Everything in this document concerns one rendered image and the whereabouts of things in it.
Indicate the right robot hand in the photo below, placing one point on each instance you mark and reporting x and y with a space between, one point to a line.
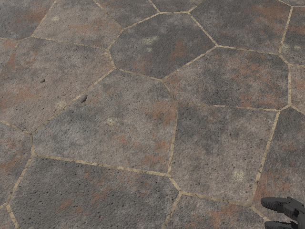
291 208

